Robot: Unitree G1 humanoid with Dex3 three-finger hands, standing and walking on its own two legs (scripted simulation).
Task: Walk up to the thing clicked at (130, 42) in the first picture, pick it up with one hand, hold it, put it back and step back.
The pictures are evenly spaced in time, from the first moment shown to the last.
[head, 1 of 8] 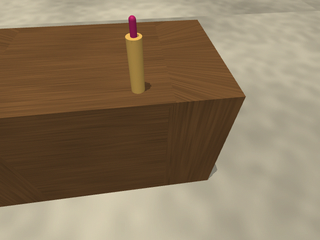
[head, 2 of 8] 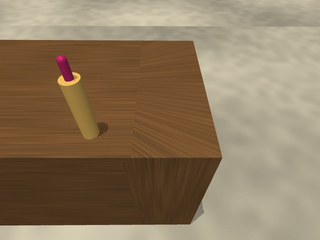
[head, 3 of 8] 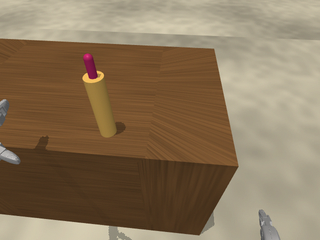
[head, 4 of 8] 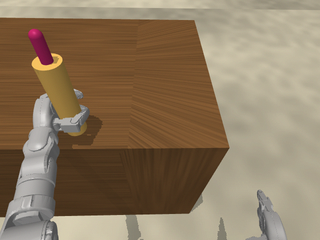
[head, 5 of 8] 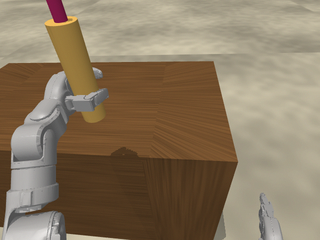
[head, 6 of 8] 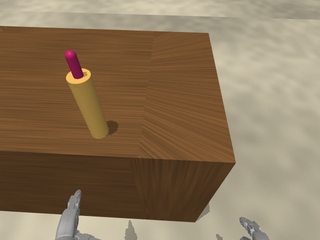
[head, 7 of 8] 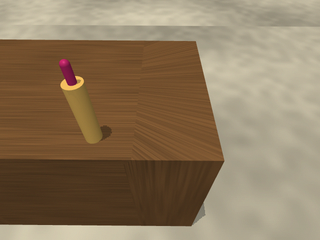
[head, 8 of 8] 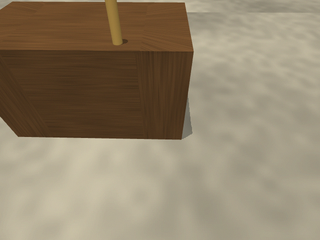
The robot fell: no
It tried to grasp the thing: yes
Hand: left
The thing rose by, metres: 0.21
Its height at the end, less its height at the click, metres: +0.00
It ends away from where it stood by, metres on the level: 0.01
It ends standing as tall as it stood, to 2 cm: yes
